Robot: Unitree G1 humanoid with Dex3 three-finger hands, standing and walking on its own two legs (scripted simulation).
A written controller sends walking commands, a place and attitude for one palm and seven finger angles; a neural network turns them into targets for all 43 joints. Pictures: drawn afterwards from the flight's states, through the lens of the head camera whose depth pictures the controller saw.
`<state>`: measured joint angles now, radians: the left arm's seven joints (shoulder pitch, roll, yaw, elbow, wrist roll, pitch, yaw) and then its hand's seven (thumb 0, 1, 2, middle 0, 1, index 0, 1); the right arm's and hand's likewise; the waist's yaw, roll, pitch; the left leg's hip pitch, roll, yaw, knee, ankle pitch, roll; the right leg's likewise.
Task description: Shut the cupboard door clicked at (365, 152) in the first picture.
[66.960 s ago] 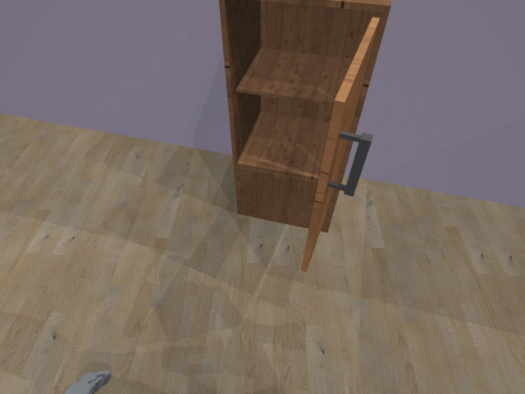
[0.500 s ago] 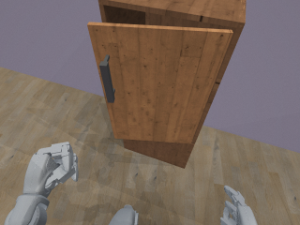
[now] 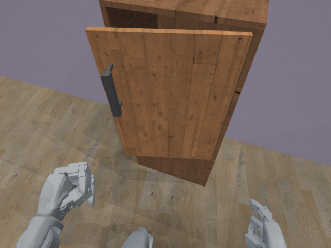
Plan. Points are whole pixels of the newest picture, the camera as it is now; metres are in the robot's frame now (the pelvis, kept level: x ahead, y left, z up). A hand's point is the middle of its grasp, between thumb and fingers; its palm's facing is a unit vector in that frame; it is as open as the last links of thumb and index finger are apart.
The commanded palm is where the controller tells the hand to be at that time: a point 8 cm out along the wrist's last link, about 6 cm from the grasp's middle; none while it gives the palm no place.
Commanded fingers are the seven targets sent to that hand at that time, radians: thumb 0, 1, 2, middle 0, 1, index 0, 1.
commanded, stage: bring the fist close to the handle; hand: left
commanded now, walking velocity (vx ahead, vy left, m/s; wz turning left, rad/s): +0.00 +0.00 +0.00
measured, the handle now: (113, 91) +0.52 +0.20 +0.07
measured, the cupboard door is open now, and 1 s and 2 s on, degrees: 16 16 8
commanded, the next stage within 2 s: push the door shut along its arc in 1.30 s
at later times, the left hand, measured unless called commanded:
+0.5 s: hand (101, 143) +0.33 +0.18 +0.08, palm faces +0.01 -1.00 -0.04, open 3.1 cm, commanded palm +0.31 +0.23 +0.08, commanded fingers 0.00 0.90 0.90 -1.30 -1.50 -1.30 -1.50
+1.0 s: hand (115, 115) +0.43 +0.17 +0.07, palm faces +0.03 -1.00 -0.01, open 3.1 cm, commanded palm +0.39 +0.22 +0.08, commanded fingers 0.00 0.90 0.90 -1.30 -1.50 -1.30 -1.50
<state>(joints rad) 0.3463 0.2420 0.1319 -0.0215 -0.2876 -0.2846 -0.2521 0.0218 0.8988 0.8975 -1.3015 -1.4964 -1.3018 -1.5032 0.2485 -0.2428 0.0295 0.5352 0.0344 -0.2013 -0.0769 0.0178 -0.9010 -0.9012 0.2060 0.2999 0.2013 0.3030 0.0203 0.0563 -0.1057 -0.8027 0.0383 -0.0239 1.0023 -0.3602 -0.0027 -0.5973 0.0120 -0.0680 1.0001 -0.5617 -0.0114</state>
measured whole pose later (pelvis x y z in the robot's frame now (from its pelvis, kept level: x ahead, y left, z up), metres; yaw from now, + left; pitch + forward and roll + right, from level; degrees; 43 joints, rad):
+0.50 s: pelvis +0.00 +0.00 +0.00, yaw -1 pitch +10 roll -2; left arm -0.13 0.26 0.18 0.36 -0.24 -0.30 -0.19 0.02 0.90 0.90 -1.30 -1.50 -1.30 -1.50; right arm 0.26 -0.26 0.02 0.62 0.03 -0.15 -0.06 0.02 -0.90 -0.90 0.21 0.30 0.20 0.30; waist -0.01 0.05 -0.10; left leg -0.82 0.04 -0.01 0.98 -0.34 0.00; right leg -0.63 0.01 -0.05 0.99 -0.54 -0.01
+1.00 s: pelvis -0.01 +0.01 +0.00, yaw -2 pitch +14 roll -2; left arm -0.54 0.30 0.26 0.81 -0.17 -0.33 -0.13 0.02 0.90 0.90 -1.30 -1.50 -1.30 -1.50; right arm 0.31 -0.26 0.01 0.65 0.02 -0.07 -0.04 0.01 -0.90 -0.90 0.21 0.30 0.20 0.30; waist -0.07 0.04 -0.10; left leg -0.89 0.06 0.01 0.99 -0.34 0.01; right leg -0.71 0.02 -0.03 1.00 -0.53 0.00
